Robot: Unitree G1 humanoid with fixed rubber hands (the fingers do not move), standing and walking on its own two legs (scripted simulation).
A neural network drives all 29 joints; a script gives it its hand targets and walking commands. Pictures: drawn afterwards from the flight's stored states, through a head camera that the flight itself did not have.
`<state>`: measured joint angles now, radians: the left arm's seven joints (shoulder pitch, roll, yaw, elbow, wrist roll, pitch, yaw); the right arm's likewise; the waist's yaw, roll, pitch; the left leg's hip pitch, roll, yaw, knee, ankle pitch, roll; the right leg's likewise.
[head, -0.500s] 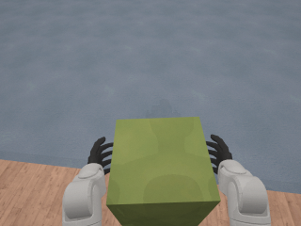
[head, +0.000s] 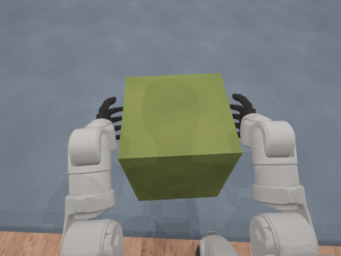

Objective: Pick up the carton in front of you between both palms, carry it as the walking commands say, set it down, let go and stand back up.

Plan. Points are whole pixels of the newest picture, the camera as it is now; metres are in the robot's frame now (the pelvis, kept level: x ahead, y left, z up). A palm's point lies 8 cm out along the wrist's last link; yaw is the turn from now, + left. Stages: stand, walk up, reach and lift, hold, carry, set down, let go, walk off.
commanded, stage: carry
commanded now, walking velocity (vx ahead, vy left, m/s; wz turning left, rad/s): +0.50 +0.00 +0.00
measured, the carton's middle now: (176, 142) +0.38 -0.01 +0.04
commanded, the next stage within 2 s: none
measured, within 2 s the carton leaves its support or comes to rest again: neither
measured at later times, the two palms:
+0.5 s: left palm (107, 50) +0.72 +0.18 +0.09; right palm (199, 47) +0.73 -0.12 +0.08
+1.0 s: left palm (105, 49) +1.03 +0.26 -0.10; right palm (165, 38) +1.10 -0.03 -0.09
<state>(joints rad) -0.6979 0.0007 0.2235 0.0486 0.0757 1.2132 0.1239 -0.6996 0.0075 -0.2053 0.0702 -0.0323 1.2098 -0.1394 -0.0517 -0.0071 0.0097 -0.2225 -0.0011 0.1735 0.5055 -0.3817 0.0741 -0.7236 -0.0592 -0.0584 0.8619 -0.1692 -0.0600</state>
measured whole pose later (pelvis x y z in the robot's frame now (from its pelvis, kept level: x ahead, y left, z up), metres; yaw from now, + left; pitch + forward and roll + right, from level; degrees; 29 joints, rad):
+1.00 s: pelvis +0.72 +0.03 -0.15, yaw +17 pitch +7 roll +0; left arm -0.53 -0.08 0.25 -0.01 0.10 1.09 0.12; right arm -0.56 0.05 -0.20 0.04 -0.01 1.09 -0.14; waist -0.08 0.00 0.06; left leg -0.26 -0.17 -0.08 0.71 -0.47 0.14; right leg -0.64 -0.01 -0.01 0.56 -0.01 0.00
